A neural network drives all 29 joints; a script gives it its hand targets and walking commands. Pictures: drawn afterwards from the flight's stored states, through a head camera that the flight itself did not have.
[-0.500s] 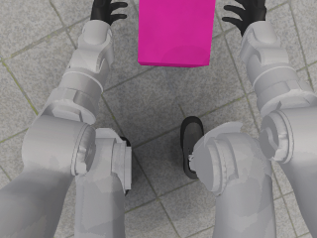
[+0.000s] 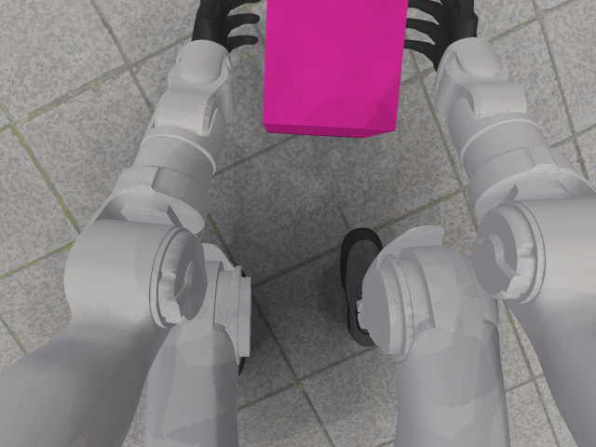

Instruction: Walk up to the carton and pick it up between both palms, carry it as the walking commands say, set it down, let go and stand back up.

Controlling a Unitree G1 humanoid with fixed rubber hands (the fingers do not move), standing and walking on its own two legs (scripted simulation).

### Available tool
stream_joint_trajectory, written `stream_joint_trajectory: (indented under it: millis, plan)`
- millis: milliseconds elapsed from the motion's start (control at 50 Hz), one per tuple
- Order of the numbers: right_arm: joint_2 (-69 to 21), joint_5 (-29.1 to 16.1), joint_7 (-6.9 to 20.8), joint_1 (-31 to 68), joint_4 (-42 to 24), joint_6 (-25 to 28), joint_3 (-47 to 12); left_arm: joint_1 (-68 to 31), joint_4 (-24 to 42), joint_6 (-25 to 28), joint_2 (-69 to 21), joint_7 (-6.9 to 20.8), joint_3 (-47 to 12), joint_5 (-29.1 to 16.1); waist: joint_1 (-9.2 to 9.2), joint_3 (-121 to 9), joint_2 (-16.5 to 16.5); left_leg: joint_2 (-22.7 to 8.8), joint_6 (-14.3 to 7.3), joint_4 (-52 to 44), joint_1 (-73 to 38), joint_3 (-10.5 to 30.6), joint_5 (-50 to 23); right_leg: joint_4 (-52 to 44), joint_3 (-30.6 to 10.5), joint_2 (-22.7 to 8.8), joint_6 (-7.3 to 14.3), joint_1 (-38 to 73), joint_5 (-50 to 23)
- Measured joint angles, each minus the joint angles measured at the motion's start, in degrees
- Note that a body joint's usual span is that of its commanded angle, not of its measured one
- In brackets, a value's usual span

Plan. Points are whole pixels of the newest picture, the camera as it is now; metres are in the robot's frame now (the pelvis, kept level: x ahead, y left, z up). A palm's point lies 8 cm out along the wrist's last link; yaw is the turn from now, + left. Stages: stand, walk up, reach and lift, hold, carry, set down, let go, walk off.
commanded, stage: reach and lift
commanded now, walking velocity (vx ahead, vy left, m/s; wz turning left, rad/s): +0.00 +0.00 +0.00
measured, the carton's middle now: (325, 66) +0.51 -0.08 -0.27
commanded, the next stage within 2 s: none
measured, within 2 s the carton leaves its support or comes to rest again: leaves its support in 0.40 s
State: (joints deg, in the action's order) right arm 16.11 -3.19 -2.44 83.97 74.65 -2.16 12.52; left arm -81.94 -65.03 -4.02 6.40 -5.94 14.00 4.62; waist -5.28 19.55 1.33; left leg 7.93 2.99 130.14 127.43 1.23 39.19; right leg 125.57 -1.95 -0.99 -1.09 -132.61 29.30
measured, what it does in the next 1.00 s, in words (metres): stands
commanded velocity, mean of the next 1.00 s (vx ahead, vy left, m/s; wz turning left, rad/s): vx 0.00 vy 0.00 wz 0.00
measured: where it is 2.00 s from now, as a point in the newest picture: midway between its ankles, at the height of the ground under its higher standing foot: (296, 322)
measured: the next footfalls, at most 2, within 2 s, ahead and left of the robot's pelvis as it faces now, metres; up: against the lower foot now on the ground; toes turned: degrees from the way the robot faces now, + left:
none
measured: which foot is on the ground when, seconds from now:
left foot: down 0.00-1.00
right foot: down 0.00-1.00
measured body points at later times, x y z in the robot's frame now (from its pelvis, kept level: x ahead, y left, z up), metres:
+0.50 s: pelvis +0.00 +0.00 +0.00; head +0.35 -0.02 +0.28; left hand +0.53 +0.05 -0.18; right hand +0.50 -0.21 -0.18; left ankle +0.09 +0.12 -0.33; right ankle +0.13 -0.13 -0.33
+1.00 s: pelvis -0.02 +0.00 +0.02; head +0.33 -0.03 +0.29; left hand +0.53 +0.04 -0.13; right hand +0.50 -0.21 -0.14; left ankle +0.09 +0.12 -0.33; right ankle +0.13 -0.13 -0.33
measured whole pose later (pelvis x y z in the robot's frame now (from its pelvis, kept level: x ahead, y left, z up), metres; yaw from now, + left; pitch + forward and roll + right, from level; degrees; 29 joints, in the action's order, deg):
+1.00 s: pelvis -0.02 +0.00 +0.02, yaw +1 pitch +33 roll +0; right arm 10.3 0.6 -13.8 78.1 54.0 -13.3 16.4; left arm -78.0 -49.9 -11.2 2.2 -13.0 13.8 2.9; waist -6.0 21.3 3.3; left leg 11.2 4.3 126.0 123.2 2.6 35.6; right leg 121.7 -4.3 3.3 -4.8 -126.6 27.8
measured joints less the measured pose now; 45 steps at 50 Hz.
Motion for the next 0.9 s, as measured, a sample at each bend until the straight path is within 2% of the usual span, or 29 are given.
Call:
stream_joint_trajectory:
  millis: [140,320,540,800,900]
  plan:
    - [-0.3,0.8,0.9,-1.9,-2.3,-1.7,0.1,1.5,1.5,-1.1,-0.7,0.1,1.0,0.6,-0.36,-1.2,0.4,0.7,0.1,0.5,0.1,0.2,0.8,0.7,-0.3,0.3,-0.4,0.0,1.1]
    - [-0.8,0.7,0.5,-4.1,-4.3,-3.0,0.2,3.1,2.3,-1.8,-1.4,-0.6,0.2,-0.3,-0.48,-2.0,0.8,1.4,0.1,0.5,0.0,0.3,0.9,0.9,-0.8,0.9,-1.3,0.5,1.8]
    - [-2.1,-0.2,-1.7,-6.6,-7.8,-4.3,-0.3,4.7,4.8,-3.0,-1.8,-3.4,-2.0,-2.4,-0.55,-2.3,1.1,2.3,0.4,0.1,-0.4,0.7,-0.3,0.3,-1.3,2.0,-2.4,1.6,1.2]
    - [-4.3,1.7,-3.6,-8.1,-14.3,-7.8,2.9,6.1,9.8,-4.9,-3.2,-6.0,-0.8,-2.4,-0.64,-3.0,1.7,3.2,1.0,-2.0,-0.5,1.2,-2.6,-1.8,-1.7,2.9,-3.1,2.4,-0.6]
    - [-5.4,2.8,-6.3,-7.9,-17.5,-9.4,3.7,5.8,12.3,-6.0,-3.6,-6.7,-0.6,-2.4,-0.77,-2.2,1.8,3.4,1.2,-3.2,-1.4,1.4,-3.3,-2.9,-1.9,3.4,-3.4,3.4,-1.1]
